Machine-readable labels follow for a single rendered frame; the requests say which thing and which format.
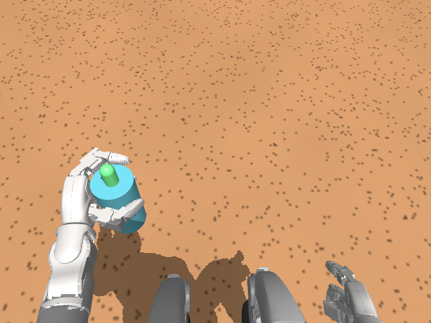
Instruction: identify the bottle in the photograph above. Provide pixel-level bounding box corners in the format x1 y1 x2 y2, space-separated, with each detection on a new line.
90 164 146 234

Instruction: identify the left robot arm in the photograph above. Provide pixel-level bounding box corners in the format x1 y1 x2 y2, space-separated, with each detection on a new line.
36 223 98 323

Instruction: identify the left robot hand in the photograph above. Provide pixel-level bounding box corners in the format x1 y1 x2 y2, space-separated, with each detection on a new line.
61 147 145 231

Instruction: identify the right robot hand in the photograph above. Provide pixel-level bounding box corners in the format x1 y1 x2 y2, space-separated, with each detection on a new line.
323 260 378 323

